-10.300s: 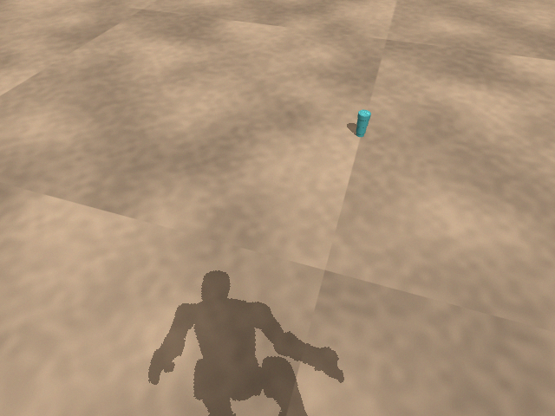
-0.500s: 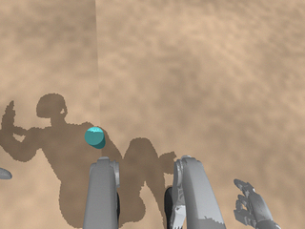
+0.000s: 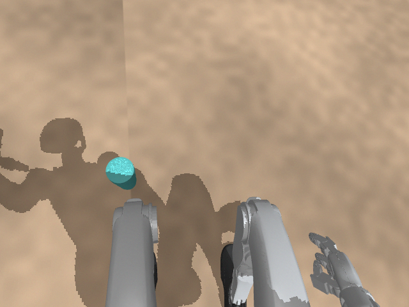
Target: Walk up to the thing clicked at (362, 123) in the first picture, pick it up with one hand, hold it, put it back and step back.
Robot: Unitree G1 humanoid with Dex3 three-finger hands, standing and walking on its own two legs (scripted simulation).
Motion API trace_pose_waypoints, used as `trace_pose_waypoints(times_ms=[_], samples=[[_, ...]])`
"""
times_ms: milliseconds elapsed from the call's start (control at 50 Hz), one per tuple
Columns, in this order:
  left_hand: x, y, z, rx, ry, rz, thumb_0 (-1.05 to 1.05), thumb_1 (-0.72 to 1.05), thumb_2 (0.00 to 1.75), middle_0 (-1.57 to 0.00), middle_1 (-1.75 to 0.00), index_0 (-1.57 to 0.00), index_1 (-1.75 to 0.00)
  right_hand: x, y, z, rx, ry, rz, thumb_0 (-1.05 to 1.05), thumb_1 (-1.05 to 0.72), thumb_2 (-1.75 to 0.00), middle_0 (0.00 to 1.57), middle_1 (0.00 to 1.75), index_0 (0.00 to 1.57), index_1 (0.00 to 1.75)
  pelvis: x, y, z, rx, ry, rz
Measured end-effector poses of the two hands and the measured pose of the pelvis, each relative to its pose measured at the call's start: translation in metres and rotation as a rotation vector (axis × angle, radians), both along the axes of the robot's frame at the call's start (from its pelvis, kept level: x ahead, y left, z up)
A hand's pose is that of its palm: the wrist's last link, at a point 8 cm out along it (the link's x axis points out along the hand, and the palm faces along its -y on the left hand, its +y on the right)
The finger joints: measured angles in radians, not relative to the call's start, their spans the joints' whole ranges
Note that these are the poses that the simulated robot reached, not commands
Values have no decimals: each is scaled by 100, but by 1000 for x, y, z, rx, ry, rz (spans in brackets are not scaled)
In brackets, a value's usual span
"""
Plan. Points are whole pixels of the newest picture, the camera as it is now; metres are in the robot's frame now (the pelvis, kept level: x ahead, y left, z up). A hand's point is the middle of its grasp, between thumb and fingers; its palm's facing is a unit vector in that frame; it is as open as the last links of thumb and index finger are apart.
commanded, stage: go down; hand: left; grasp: from the side
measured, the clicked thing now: (124, 176) +0.42 +0.21 -0.34
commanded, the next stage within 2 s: approach in 0.90 s
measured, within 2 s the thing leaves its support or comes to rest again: neither
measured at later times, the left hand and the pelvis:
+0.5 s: hand out of the picture +0.35 +0.40 -0.03, palm faces +0.15 -0.98 -0.16, open 17.3 cm; pelvis +0.00 +0.00 -0.02, yaw -1 degrees
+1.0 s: hand out of the picture +0.36 +0.40 -0.04, palm faces +0.14 -0.98 -0.14, open 17.3 cm; pelvis +0.00 +0.00 -0.04, yaw -1 degrees
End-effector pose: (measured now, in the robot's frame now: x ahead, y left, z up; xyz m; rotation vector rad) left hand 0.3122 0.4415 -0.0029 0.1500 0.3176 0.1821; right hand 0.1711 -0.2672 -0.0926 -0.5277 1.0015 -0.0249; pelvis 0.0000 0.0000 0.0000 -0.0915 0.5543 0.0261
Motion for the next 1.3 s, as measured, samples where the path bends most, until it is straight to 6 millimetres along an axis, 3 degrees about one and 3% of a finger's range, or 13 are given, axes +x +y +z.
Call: trace_pose_waypoints(times_ms=[420, 1080, 1200, 1300], samples=[[11, 5, -14, -10, -35, -11, -1, -51, 12, -4, -10, -3, -10, -30, -6, -23, -11, 82, -25, 1, -91, -90, 20, 30, 20, 30, -3, 1, -21, -3, -3, -7], [24, 7, -26, -28, -111, -24, -1, -52, 10, -5, -8, -3, -9, -22, -5, -42, -13, 82, -5, 1, -92, -90, 20, 30, 20, 30, -1, 2, -41, -6, -7, -8], [24, -2, -51, -71, -148, -28, -1, -53, 8, -6, -9, -3, -10, -24, -7, -49, -22, 86, 24, 1, -91, -90, 20, 30, 20, 30, -3, 1, -51, -9, -20, -16], [28, -19, -99, -120, -194, -44, -1, -52, 8, -6, -9, -4, -10, -22, -7, -59, -51, 88, 81, 1, -91, -90, 20, 30, 20, 30, -5, 2, -71, -20, -52, -31]])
